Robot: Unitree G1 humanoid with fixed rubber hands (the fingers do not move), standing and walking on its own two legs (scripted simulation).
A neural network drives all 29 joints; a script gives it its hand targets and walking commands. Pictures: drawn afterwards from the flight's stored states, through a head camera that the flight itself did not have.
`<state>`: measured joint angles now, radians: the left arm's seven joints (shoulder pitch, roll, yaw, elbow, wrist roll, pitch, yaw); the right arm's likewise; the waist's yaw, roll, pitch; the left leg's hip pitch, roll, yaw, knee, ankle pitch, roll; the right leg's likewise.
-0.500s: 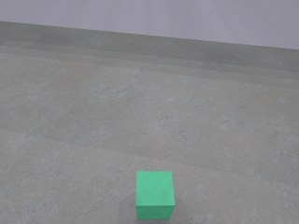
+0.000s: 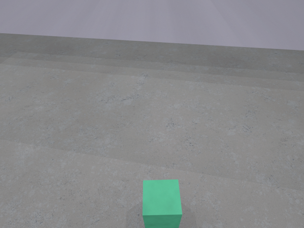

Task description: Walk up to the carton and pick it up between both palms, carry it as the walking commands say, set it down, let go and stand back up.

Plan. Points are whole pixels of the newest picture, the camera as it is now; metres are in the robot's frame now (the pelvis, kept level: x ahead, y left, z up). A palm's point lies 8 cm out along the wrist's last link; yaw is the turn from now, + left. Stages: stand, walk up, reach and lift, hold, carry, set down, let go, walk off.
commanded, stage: walk up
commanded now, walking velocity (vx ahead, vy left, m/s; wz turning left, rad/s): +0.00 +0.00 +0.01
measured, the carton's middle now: (161, 205) +0.41 +0.01 -0.64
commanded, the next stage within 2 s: none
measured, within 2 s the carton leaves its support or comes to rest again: neither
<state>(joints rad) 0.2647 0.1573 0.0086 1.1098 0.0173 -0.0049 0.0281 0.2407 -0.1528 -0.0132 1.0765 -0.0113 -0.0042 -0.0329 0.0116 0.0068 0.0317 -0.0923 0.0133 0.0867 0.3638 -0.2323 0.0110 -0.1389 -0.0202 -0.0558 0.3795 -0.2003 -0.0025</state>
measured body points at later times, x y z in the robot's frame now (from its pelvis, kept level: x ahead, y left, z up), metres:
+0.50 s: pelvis +0.00 -0.01 +0.00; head +0.01 -0.01 +0.45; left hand -0.01 +0.21 -0.16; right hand -0.02 -0.23 -0.16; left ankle -0.02 +0.11 -0.75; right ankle +0.00 -0.12 -0.75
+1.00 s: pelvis +0.00 -0.09 -0.01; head +0.01 -0.09 +0.44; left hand +0.02 +0.13 -0.16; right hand -0.02 -0.31 -0.17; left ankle -0.01 +0.03 -0.75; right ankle +0.01 -0.19 -0.75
